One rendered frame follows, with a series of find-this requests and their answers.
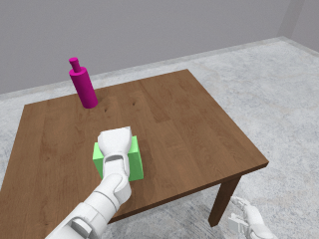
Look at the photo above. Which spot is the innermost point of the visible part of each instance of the robot left upper arm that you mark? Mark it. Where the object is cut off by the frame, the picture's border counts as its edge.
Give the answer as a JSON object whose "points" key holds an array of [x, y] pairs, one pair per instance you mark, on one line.
{"points": [[67, 233]]}

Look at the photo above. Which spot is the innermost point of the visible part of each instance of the robot left hand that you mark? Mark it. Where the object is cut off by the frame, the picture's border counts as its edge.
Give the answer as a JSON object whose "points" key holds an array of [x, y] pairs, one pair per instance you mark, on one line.
{"points": [[115, 140]]}

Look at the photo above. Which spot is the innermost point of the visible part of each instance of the left robot forearm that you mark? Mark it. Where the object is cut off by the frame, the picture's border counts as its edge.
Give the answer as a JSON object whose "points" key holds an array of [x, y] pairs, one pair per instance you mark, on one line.
{"points": [[90, 218]]}

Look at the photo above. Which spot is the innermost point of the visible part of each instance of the table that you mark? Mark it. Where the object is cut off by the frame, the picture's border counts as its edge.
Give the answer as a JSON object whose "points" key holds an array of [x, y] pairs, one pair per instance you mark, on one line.
{"points": [[187, 143]]}

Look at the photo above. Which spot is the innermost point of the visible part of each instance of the sponge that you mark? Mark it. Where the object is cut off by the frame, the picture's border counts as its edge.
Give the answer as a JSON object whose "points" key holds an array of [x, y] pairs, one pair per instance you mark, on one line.
{"points": [[135, 161]]}

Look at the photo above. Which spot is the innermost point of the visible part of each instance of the robot right hand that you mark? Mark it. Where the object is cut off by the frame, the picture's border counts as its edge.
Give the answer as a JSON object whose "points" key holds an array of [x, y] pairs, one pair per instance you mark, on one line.
{"points": [[251, 216]]}

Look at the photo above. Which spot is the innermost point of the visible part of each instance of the right robot forearm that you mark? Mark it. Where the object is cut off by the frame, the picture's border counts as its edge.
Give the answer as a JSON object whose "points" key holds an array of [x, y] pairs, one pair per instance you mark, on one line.
{"points": [[260, 231]]}

